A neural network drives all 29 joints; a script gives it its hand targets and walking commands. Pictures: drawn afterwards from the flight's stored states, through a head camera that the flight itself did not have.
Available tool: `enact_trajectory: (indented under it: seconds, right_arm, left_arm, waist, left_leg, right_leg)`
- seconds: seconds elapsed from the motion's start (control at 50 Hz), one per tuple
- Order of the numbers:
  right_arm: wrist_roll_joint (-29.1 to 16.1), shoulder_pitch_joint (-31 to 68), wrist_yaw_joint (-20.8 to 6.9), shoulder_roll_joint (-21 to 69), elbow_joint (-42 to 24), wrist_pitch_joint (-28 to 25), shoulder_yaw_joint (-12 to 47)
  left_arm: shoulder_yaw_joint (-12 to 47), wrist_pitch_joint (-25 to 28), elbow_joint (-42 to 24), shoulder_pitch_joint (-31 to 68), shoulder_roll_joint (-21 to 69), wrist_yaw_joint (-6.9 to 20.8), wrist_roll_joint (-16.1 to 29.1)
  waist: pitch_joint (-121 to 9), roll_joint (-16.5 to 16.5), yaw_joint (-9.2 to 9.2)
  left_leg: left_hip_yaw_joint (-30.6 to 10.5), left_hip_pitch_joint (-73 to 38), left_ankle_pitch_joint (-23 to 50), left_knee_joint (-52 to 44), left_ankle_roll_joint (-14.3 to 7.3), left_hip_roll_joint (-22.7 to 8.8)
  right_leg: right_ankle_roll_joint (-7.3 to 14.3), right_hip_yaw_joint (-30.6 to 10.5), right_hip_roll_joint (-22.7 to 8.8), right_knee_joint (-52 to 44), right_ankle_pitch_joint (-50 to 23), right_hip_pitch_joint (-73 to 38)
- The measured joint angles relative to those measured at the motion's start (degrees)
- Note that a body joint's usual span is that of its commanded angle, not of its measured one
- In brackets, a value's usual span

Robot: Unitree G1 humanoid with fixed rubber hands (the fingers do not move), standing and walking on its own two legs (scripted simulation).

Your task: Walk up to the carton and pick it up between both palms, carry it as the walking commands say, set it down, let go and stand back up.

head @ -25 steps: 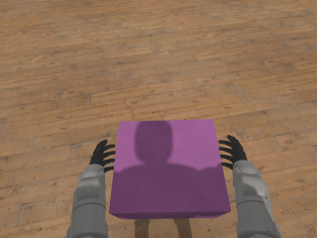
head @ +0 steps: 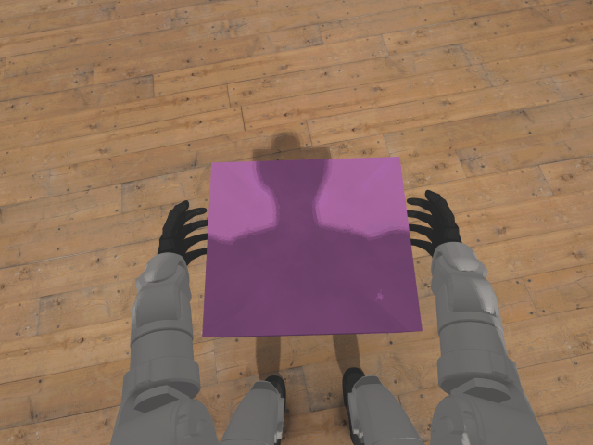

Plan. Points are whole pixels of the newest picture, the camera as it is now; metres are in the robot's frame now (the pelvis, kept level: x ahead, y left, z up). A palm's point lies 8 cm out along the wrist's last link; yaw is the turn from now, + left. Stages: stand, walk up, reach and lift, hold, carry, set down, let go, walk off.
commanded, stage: set down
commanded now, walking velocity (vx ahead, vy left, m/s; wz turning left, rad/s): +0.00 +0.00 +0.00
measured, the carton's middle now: (307, 252) +0.38 +0.01 -0.14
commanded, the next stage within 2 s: none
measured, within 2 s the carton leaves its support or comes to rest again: neither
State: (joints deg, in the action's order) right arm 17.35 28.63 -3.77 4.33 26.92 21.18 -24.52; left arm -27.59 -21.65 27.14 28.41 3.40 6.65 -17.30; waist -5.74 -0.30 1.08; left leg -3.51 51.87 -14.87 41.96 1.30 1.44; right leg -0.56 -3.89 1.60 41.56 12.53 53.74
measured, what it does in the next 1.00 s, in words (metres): lowers itself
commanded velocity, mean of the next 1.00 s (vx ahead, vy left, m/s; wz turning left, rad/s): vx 0.00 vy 0.00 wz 0.00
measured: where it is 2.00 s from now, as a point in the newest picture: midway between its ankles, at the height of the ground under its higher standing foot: (315, 425)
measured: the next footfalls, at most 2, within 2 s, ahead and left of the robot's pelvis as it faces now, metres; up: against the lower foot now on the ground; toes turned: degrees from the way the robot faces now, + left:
none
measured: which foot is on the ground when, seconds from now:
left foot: down 0.00-1.00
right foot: down 0.00-1.00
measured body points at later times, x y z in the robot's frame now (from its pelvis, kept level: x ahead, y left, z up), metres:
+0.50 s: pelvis -0.02 +0.00 -0.07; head +0.19 +0.00 +0.32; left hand +0.39 +0.21 -0.15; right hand +0.40 -0.17 -0.15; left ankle +0.04 +0.13 -0.70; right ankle +0.05 -0.12 -0.70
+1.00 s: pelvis -0.04 +0.01 -0.15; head +0.22 +0.01 +0.22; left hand +0.42 +0.21 -0.24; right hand +0.43 -0.17 -0.24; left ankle +0.04 +0.13 -0.70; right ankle +0.05 -0.12 -0.70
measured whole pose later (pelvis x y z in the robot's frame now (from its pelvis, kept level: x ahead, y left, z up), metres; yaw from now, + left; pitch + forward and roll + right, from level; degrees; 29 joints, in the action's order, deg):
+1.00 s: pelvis -0.04 +0.01 -0.15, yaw +0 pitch +48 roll +0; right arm 9.7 48.9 -0.1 -3.9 36.3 19.8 -24.8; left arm -26.0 -20.4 34.5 47.2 -3.2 1.5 -9.7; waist -15.6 0.2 0.9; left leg -4.1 103.3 -25.6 81.1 1.8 4.3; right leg -2.7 -4.8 3.9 79.4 22.8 104.5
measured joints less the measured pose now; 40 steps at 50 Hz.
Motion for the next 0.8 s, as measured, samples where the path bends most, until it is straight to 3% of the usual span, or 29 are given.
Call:
enact_trajectory:
  seconds: [0.4, 0.8]
  right_arm:
    - [-1.6, 8.6, 1.3, -1.5, 1.0, 0.6, -2.4]
    - [-5.9, 15.2, 2.4, -6.0, 6.6, -1.2, -1.2]
  left_arm:
    - [-1.1, -0.6, 0.9, 8.1, -2.1, 0.6, 2.0]
    - [1.0, 0.9, 4.7, 13.9, -4.6, -3.5, 5.8]
  waist:
    - [-5.2, 0.7, 0.58]
    - [-9.8, 0.6, -0.09]
  left_leg:
    - [-0.7, 24.2, -4.7, 17.3, 0.5, 1.0]
    - [-0.6, 43.3, -9.2, 32.1, 0.2, 2.4]
  right_leg:
    - [-0.4, 0.0, 0.9, 16.8, 4.5, 23.9]
    - [-1.7, -0.7, 1.7, 30.8, 8.7, 42.6]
